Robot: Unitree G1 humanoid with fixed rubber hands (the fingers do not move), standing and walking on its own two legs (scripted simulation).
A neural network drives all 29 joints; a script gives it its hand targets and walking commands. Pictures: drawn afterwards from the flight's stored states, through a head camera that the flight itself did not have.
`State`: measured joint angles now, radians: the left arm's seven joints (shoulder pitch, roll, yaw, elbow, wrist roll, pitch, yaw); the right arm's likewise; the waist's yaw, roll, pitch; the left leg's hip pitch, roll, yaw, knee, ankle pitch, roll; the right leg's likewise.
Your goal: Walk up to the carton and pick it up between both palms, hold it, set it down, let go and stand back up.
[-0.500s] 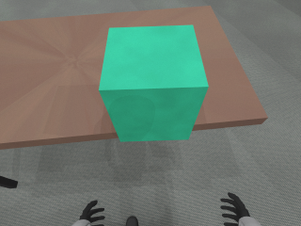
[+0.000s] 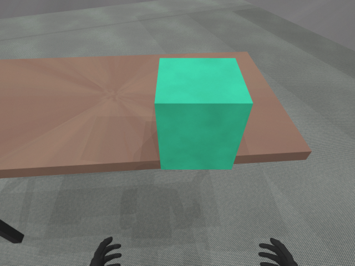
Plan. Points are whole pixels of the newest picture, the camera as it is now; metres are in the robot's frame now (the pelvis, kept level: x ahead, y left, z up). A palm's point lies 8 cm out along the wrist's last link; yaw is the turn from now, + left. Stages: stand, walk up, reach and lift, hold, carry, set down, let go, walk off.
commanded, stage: reach and lift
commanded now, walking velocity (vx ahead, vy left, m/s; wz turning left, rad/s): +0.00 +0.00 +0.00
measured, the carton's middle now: (196, 115) +0.50 -0.02 +0.07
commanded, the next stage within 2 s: none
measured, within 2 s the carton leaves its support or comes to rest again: neither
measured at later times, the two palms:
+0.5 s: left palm (106, 234) +0.20 +0.18 -0.01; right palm (306, 244) +0.19 -0.24 -0.01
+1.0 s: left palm (112, 209) +0.24 +0.17 +0.02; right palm (308, 213) +0.24 -0.25 +0.03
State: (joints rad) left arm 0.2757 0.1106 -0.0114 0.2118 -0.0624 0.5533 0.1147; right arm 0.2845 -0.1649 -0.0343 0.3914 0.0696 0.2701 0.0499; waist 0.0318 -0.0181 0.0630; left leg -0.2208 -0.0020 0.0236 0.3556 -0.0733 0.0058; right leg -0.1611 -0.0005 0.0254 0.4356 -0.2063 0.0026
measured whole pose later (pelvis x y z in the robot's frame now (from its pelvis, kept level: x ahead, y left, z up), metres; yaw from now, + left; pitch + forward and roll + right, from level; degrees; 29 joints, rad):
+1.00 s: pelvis +0.00 -0.02 +0.00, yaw +0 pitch -5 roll +1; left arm 0.05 0.14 -0.04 0.08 -0.13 0.36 0.16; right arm 0.09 -0.27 -0.08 0.23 0.20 0.16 0.12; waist 0.03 -0.04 0.05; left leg -0.21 0.00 0.01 0.38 -0.09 0.00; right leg -0.16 0.01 0.02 0.48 -0.23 -0.02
